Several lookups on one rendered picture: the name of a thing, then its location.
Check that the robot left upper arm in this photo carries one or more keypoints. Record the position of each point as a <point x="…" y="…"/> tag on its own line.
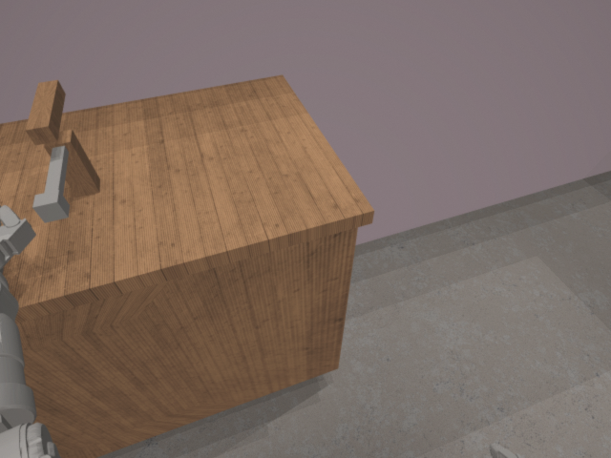
<point x="27" y="441"/>

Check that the counter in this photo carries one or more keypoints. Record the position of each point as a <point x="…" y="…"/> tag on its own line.
<point x="205" y="263"/>

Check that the tap lever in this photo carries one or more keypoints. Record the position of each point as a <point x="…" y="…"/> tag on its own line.
<point x="51" y="205"/>

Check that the robot left hand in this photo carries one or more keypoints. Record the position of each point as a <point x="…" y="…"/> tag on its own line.
<point x="15" y="235"/>

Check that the robot left forearm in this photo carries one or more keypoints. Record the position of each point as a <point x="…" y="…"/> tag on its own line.
<point x="17" y="405"/>

